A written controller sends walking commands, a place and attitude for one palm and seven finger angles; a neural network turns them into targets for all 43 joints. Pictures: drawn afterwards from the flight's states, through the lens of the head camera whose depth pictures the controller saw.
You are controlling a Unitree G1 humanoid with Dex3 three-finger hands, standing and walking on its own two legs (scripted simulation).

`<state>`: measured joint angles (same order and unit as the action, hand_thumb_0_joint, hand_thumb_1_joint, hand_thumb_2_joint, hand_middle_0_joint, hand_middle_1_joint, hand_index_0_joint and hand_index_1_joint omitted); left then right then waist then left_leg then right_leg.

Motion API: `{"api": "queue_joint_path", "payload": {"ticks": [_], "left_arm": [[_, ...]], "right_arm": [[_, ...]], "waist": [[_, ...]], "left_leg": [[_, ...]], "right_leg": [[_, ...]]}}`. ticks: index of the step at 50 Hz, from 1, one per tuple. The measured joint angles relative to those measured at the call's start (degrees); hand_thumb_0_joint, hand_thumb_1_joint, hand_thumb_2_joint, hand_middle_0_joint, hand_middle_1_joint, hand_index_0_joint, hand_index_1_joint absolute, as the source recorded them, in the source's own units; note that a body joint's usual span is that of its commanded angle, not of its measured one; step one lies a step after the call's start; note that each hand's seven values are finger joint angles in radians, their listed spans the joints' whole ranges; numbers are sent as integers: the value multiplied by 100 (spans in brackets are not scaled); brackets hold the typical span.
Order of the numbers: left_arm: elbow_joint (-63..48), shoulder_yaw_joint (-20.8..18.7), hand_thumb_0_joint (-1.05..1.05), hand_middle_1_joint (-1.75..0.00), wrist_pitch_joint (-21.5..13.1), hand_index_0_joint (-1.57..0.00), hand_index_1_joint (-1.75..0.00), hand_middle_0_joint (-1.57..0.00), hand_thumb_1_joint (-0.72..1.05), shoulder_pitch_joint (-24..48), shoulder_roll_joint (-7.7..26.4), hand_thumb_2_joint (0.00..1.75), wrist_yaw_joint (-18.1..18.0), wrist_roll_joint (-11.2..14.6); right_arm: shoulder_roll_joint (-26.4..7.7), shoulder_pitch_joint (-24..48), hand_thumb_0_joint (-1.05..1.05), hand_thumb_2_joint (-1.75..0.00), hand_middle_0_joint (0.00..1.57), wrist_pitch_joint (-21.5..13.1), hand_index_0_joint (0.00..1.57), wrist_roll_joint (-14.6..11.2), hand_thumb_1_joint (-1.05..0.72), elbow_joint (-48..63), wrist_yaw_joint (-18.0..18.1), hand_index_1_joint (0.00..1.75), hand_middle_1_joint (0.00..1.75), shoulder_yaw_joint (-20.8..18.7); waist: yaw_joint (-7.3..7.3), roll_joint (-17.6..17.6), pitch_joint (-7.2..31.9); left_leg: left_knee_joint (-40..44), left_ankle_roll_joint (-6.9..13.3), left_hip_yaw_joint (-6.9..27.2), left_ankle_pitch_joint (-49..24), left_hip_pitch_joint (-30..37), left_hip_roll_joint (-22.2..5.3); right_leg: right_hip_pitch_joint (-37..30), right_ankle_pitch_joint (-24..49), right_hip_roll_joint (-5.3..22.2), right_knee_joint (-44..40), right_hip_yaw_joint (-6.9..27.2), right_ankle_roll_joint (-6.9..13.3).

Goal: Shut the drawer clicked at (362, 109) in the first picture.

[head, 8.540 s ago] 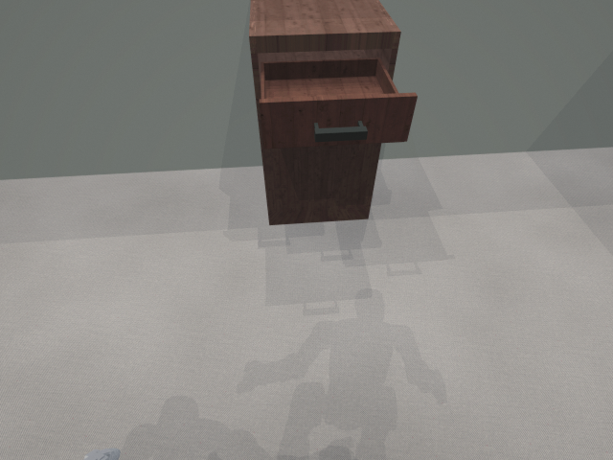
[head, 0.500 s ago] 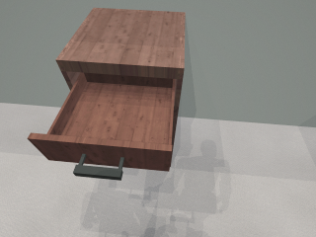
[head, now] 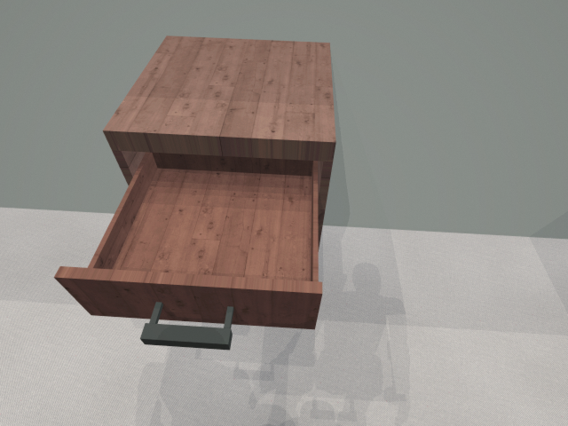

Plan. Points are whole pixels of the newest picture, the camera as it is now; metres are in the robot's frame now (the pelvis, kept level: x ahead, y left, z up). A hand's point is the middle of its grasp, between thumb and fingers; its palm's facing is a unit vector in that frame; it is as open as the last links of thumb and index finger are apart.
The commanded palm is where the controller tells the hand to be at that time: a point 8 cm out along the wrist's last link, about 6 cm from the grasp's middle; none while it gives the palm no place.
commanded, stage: come to a stop and stand still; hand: left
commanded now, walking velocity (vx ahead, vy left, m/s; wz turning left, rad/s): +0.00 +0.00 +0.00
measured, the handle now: (190, 323) +0.28 +0.17 -0.07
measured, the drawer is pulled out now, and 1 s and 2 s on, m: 0.30 0.30 0.30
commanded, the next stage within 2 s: look again from close up in 0.02 s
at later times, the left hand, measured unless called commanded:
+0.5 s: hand out of the picture -0.02 +0.16 -0.18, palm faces +0.04 -0.98 -0.18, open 7.4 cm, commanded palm none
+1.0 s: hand (179, 417) +0.14 +0.14 -0.02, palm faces +0.10 -1.00 -0.01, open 6.5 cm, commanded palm +0.07 +0.20 -0.05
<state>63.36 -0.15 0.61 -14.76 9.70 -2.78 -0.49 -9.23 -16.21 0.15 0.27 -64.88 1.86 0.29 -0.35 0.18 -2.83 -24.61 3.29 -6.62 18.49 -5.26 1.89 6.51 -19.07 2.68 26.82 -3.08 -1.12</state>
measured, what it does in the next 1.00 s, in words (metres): shifts its weight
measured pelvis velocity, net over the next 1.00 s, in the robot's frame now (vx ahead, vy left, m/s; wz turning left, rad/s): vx -0.06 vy -0.03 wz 0.03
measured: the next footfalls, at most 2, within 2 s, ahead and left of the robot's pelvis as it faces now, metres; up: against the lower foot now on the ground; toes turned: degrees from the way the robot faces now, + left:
none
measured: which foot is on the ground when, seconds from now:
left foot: down 0.00-1.00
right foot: down 0.00-1.00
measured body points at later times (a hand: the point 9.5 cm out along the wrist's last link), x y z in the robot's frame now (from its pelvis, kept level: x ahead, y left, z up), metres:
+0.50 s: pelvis -0.01 -0.01 +0.00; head +0.00 -0.01 +0.45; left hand -0.02 +0.21 -0.16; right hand -0.02 -0.22 -0.16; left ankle -0.05 +0.07 -0.74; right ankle -0.05 -0.13 -0.74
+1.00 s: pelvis -0.06 -0.03 -0.04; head -0.04 -0.03 +0.41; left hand +0.13 +0.20 -0.01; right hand +0.11 -0.30 -0.10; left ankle -0.05 +0.07 -0.74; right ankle -0.05 -0.13 -0.74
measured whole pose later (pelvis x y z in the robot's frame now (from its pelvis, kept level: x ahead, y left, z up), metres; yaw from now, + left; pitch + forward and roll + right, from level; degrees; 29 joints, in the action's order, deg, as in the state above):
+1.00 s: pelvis -0.06 -0.03 -0.04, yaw +1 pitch +8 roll +1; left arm 9.6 -7.0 -25.6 -23.6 8.2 9.6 11.7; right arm -15.6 -11.8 -15.9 -0.8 -38.1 -0.2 -3.8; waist -2.1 0.6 7.3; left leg -47.5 1.2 -4.9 22.8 -32.9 -0.8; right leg 33.4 -24.0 2.0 49.1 -4.8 2.1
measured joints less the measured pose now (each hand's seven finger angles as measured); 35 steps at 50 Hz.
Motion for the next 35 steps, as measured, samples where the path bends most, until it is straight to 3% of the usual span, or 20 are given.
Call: {"api": "queue_joint_path", "payload": {"ticks": [35], "left_arm": [[145, 41, 1, -30, -79, -20, -30, -20, 91, -323, -222, 90, 0, -27]], "right_arm": [[124, -72, 0, -90, 20, -69, 19, -17, -91, -125, 1, 30, 30, -22]], "waist": [[44, -26, 115]], "left_leg": [[75, -79, -2, -159, -101, -98]], "right_leg": [[97, 169, -102, -105, -5, 96]]}}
